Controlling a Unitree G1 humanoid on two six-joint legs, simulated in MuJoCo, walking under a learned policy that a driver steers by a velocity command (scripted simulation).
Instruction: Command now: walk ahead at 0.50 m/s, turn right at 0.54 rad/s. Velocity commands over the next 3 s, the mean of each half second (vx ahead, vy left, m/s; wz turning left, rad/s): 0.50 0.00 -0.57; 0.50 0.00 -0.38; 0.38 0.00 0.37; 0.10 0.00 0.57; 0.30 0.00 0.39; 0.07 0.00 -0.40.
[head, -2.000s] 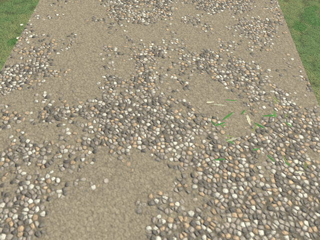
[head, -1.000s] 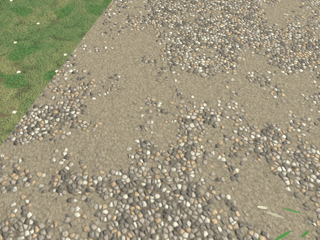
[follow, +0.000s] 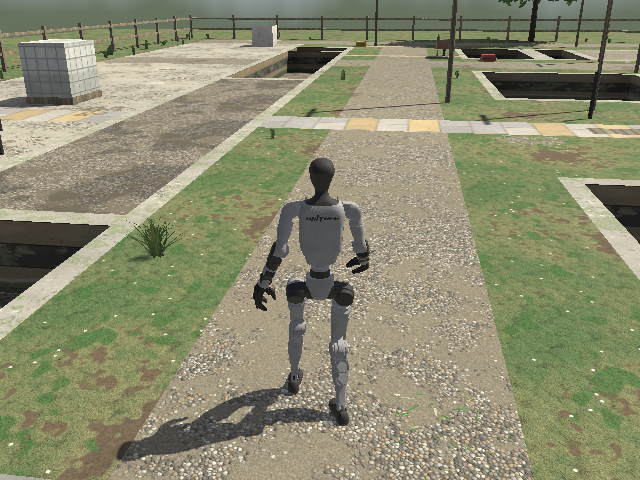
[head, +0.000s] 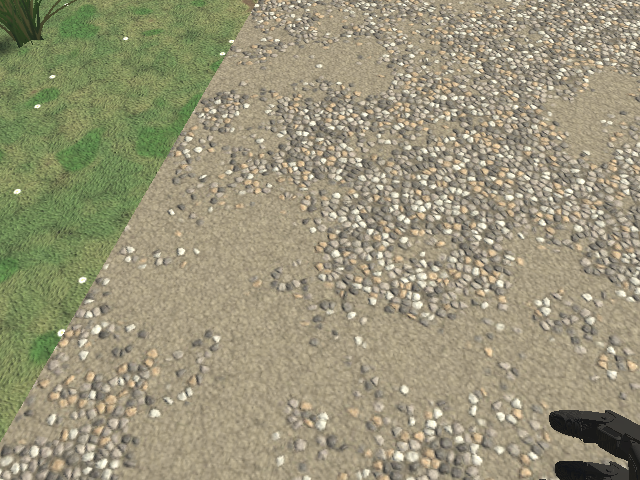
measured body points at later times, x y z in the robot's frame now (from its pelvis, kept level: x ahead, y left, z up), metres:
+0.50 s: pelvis +0.25 -0.03 -0.01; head +0.29 -0.04 +0.44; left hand +0.55 +0.12 -0.08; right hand +0.17 -0.31 -0.13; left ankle +0.14 +0.13 -0.74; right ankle +0.36 -0.19 -0.71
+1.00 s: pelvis +0.52 -0.14 +0.00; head +0.54 -0.16 +0.45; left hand +0.70 +0.09 -0.11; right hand +0.59 -0.45 -0.09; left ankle +0.73 -0.11 -0.71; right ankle +0.37 -0.18 -0.74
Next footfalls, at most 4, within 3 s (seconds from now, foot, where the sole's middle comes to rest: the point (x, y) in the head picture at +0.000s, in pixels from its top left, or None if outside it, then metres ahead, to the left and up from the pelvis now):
0.04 left None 0.18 0.13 -0.77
0.54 right None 0.40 -0.20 -0.77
1.06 left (436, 356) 0.76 -0.14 -0.77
1.54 right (537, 306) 0.92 -0.38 -0.77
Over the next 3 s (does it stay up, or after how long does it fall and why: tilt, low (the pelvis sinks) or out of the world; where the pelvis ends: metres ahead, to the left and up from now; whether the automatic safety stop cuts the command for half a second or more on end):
stays up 1.10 -0.16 0.00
